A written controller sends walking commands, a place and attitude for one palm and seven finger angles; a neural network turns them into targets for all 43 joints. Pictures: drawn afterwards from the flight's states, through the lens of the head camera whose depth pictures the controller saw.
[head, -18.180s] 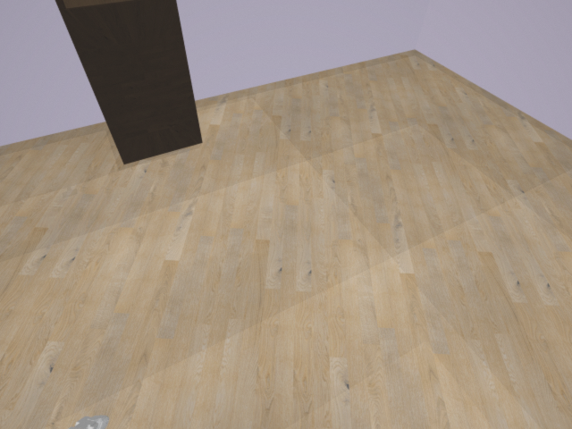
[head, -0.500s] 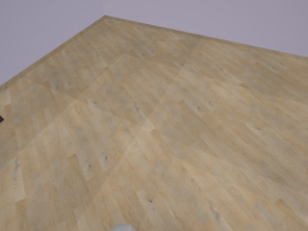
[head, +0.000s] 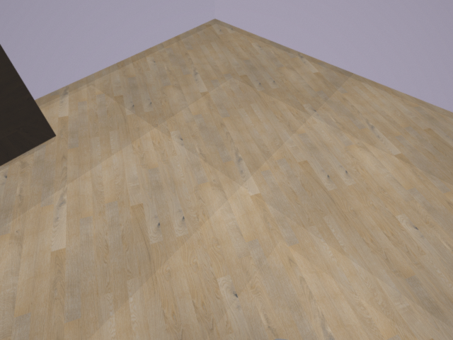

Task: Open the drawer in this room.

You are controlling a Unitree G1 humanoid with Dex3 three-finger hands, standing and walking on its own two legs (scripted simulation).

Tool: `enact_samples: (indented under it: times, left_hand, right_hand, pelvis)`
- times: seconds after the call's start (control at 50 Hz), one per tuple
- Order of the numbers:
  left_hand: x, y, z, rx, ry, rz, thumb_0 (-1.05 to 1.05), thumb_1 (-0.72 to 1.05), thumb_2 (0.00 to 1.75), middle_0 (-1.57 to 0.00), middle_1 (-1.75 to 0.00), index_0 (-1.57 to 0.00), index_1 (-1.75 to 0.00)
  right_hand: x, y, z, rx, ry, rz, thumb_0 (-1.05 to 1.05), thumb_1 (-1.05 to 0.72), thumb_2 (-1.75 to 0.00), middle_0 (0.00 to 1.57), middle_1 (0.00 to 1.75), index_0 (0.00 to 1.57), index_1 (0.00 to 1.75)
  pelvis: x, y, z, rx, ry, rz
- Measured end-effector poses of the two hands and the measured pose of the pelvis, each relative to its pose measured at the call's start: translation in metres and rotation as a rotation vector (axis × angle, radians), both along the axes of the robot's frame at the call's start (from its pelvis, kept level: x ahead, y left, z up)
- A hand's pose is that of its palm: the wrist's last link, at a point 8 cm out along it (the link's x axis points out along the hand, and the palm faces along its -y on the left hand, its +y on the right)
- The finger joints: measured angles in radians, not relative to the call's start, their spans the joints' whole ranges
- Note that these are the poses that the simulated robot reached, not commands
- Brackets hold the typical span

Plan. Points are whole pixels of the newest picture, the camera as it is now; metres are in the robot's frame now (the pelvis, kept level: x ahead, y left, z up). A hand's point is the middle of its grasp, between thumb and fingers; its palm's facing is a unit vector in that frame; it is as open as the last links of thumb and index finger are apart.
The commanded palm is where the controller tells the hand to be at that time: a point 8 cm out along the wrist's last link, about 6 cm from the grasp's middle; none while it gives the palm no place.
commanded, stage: turn or walk to find it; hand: left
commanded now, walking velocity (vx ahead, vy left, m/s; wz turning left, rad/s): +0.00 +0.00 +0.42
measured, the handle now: out of the picture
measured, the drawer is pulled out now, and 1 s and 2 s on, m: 0.00 0.00 0.00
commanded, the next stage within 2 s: stand and wait in 0.34 s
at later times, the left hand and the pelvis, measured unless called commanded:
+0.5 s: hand out of the picture -0.04 +0.17 -0.17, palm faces +0.27 -0.93 -0.24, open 7.4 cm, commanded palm none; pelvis -0.02 -0.03 +0.00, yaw +13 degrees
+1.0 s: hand out of the picture -0.06 +0.17 -0.16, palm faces +0.38 -0.89 -0.25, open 7.4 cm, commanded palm none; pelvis -0.05 -0.03 -0.01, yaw +20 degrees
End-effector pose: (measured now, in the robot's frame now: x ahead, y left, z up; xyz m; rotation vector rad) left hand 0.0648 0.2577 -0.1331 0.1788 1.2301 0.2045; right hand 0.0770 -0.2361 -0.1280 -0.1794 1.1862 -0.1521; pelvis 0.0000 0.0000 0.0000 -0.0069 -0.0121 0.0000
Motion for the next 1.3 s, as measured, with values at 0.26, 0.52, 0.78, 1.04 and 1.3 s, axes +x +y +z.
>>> enact_samples:
  times: [0.26, 0.52, 0.78, 1.04, 1.3]
  left_hand:
    - [-0.028, -0.051, 0.016, 0.035, -0.065, 0.073, 0.00, 0.90, 0.90, -0.21, -0.30, -0.20, -0.30]
    - [-0.128, -0.042, -0.009, -0.029, 0.085, 0.251, 0.00, 0.90, 0.90, -0.21, -0.30, -0.20, -0.30]
    - [-0.170, -0.022, -0.014, -0.062, 0.172, 0.317, 0.01, 0.91, 0.90, -0.20, -0.30, -0.19, -0.30]
    - [-0.150, -0.052, 0.004, 0.005, 0.003, 0.358, 0.00, 0.91, 0.90, -0.20, -0.30, -0.20, -0.30]
    - [-0.221, -0.041, -0.016, -0.035, 0.053, 0.483, 0.00, 0.90, 0.90, -0.21, -0.30, -0.20, -0.30]
  right_hand:
    - [-0.029, -0.048, -0.028, 0.038, 0.139, 0.042, 0.01, -0.91, -0.90, 0.20, 0.30, 0.20, 0.30]
    - [0.012, -0.018, -0.013, -0.030, 0.110, 0.216, 0.01, -0.91, -0.90, 0.20, 0.30, 0.19, 0.30]
    - [0.030, 0.047, -0.003, 0.013, -0.014, 0.284, 0.00, -0.92, -0.90, 0.20, 0.30, 0.20, 0.30]
    - [0.000, -0.003, -0.029, 0.028, 0.134, 0.304, 0.00, -0.91, -0.90, 0.20, 0.30, 0.20, 0.30]
    - [0.007, 0.018, -0.014, -0.048, 0.118, 0.444, 0.01, -0.91, -0.90, 0.20, 0.30, 0.19, 0.30]
  pelvis:
    - [-0.014, -0.039, -0.004, 0.033, 0.000, 0.133]
    - [-0.026, -0.022, -0.005, 0.023, 0.011, 0.231]
    - [-0.038, 0.001, 0.000, 0.009, -0.010, 0.255]
    - [-0.048, -0.031, -0.005, 0.033, -0.002, 0.364]
    - [-0.075, -0.016, -0.010, 0.018, 0.003, 0.485]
